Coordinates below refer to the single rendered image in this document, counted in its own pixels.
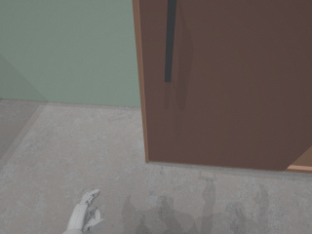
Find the wardrobe door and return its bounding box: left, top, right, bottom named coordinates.
left=138, top=0, right=312, bottom=171
left=292, top=146, right=312, bottom=167

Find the handle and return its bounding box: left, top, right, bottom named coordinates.
left=164, top=0, right=176, bottom=83

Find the left robot hand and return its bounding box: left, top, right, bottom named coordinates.
left=66, top=189, right=103, bottom=234

